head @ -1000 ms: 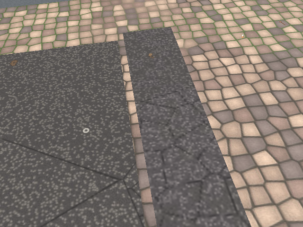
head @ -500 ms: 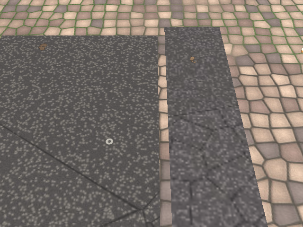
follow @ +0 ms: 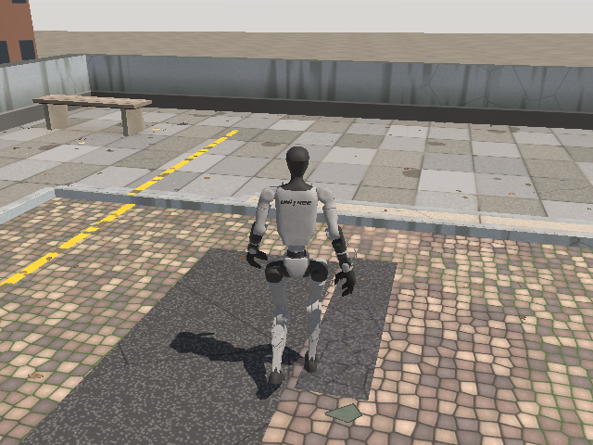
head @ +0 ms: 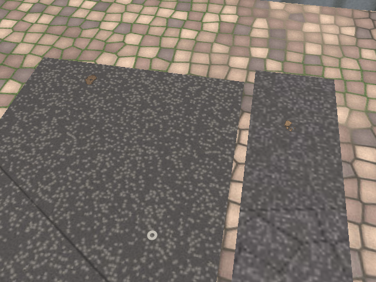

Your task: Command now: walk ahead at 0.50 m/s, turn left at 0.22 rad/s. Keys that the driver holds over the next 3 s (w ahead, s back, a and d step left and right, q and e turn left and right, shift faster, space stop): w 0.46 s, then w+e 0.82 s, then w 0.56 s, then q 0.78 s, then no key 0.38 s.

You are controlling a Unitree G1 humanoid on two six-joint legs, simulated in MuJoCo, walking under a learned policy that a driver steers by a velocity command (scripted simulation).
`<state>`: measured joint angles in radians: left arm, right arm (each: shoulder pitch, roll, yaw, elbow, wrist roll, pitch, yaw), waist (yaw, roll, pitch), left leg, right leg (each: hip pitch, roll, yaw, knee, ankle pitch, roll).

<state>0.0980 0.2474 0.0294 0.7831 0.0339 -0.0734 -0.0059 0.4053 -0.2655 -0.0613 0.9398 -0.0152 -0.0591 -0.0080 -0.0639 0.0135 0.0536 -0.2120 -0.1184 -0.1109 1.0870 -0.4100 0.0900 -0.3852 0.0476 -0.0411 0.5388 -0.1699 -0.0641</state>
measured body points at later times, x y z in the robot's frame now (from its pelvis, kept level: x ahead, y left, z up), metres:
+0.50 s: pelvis +0.26 +0.03 +0.00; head +0.29 +0.05 +0.45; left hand +0.20 +0.28 -0.15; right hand +0.46 -0.19 -0.10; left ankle +0.34 +0.11 -0.73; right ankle +0.10 -0.08 -0.68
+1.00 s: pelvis +0.51 +0.01 -0.01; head +0.55 +0.00 +0.44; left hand +0.74 +0.19 -0.12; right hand +0.41 -0.22 -0.15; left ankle +0.34 +0.11 -0.72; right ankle +0.60 -0.06 -0.73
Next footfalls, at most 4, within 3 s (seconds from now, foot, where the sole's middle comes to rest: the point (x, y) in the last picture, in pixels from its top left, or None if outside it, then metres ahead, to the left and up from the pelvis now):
0.44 left None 0.38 0.11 -0.77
1.00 right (206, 231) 0.64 -0.07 -0.77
1.52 left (192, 154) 0.99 -0.04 -0.77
2.04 right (252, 127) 1.13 -0.33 -0.77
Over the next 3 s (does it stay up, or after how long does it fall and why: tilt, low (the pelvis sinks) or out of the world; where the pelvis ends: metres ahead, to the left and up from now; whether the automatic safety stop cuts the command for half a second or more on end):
stays up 1.05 -0.19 0.01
